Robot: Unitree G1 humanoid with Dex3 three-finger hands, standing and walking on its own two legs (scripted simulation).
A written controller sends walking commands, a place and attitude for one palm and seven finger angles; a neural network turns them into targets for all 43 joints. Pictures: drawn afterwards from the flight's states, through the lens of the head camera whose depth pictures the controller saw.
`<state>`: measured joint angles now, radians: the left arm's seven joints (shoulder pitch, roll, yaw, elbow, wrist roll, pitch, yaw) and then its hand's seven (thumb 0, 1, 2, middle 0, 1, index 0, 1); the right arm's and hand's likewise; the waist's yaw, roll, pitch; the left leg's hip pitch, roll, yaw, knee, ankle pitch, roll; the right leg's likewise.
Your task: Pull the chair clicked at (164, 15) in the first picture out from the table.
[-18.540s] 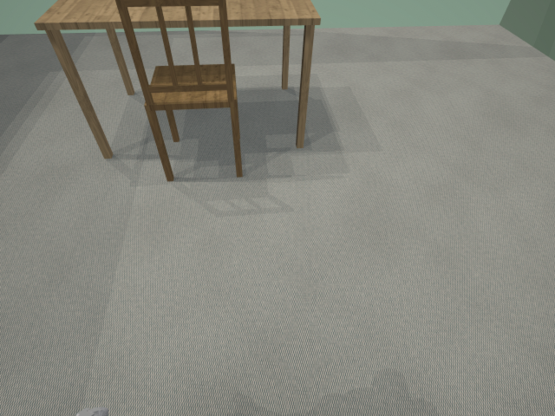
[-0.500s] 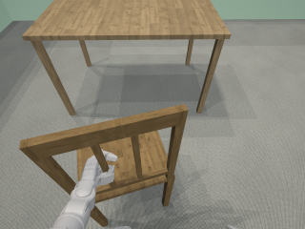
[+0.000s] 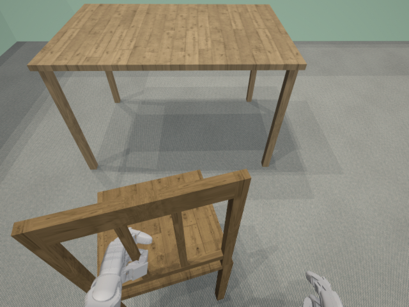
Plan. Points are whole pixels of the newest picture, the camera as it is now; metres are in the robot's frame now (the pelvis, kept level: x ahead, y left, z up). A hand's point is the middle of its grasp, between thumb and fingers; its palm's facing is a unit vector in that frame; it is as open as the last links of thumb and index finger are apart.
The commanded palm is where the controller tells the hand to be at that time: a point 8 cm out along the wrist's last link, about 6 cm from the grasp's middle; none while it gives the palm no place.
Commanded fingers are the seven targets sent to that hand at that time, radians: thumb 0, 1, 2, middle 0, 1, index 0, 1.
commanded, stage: stop walking, hand still on the chair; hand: left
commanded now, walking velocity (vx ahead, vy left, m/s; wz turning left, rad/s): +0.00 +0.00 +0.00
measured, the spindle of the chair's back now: (134, 254) +0.25 +0.17 -0.08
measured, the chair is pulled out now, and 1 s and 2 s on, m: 0.58 0.58 0.58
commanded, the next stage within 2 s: open the thumb and straighten the fingers in 0.16 s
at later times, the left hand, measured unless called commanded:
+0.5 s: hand (142, 259) +0.23 +0.15 -0.07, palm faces +0.03 -0.99 -0.17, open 7.6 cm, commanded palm +0.21 +0.20 -0.05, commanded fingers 0.00 -0.55 0.20 -0.43 -1.23 -0.43 -1.23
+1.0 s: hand (137, 258) +0.24 +0.16 -0.08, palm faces +0.07 -0.98 -0.19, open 17.0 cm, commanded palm +0.21 +0.21 -0.05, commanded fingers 0.00 -0.55 0.20 0.00 0.00 0.00 0.00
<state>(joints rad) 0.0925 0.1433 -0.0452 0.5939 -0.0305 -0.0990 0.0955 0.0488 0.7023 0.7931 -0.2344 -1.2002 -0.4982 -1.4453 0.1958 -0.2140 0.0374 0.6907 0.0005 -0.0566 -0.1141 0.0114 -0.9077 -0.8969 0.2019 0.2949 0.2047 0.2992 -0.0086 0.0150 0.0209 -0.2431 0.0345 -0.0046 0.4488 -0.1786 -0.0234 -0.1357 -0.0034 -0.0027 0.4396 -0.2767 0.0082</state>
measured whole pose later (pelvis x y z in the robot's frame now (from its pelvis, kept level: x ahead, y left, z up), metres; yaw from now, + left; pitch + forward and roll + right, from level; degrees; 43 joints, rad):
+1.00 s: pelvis +0.02 +0.00 -0.04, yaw +2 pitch +9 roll +0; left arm 0.29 0.19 -0.01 0.14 -0.07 0.14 0.03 -0.01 -0.53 0.21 -0.07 -0.21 -0.07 -0.20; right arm 0.27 -0.24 0.02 0.54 0.02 -0.15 -0.08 0.01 -0.91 -0.90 0.20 0.30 0.21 0.30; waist -0.03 0.05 -0.13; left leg -0.62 0.02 -0.04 0.84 -0.38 -0.03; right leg -0.49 -0.02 -0.04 0.83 -0.50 0.00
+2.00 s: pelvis +0.01 +0.00 -0.06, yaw +3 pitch +10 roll -2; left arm 0.82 0.20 -0.03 -0.21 -0.06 0.10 -0.02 -0.01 -0.54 0.21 0.00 0.00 -0.01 0.00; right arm 0.27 -0.19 -0.02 0.49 0.04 -0.15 -0.12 0.02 -0.91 -0.90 0.20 0.30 0.20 0.30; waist -0.01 0.06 -0.20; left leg -0.75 0.02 -0.09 1.00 -0.43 -0.03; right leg -0.60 -0.01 -0.07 0.98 -0.56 0.00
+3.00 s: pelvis +0.03 +0.01 -0.01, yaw +2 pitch -3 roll +0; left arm 0.67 0.38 0.11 -0.36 -0.08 0.16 0.12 0.00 0.27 0.60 -0.28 -0.24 -0.22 -0.18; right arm 0.18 -0.20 0.08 0.64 0.02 -0.20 -0.14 0.02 -0.91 -0.90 0.20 0.30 0.21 0.30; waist 0.07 0.04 0.03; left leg -0.21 0.01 -0.03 0.54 -0.27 -0.02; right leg -0.07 -0.02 -0.03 0.48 -0.36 0.01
